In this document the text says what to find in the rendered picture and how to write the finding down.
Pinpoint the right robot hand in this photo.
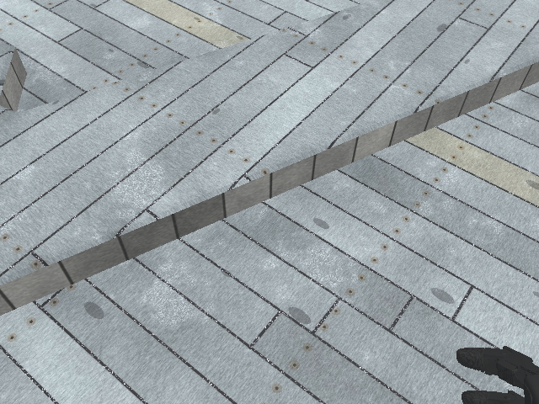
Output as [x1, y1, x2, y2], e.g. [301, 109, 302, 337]
[456, 346, 539, 404]

